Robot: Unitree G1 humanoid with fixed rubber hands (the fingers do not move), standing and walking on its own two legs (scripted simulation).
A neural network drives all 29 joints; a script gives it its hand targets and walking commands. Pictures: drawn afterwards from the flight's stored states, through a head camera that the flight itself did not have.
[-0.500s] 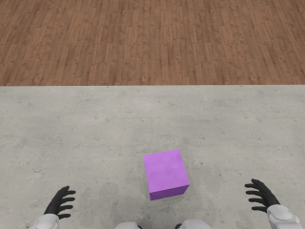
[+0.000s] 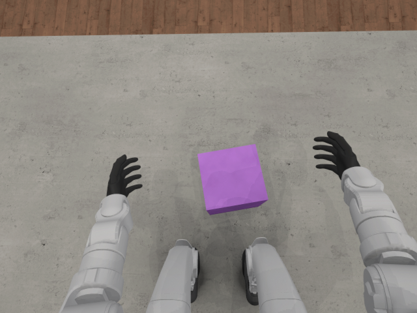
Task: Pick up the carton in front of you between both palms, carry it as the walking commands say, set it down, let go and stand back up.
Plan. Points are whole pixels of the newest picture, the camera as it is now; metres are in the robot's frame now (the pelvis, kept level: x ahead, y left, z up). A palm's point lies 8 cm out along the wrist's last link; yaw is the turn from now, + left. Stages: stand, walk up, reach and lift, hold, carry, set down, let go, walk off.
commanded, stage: reach and lift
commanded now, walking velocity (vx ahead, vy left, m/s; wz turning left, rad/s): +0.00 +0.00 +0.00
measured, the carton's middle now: (230, 182) +0.43 -0.04 -0.56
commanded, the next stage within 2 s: none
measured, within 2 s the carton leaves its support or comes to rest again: leaves its support in 2.00 s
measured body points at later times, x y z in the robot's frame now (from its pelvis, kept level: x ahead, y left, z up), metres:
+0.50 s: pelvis -0.04 -0.01 -0.08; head +0.26 -0.04 +0.25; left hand +0.43 +0.16 -0.21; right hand +0.48 -0.22 -0.21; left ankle +0.05 +0.14 -0.65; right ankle +0.04 -0.11 -0.65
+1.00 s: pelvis -0.08 +0.01 -0.27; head +0.27 -0.02 +0.01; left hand +0.42 +0.17 -0.44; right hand +0.46 -0.22 -0.44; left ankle +0.05 +0.14 -0.65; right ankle +0.04 -0.11 -0.65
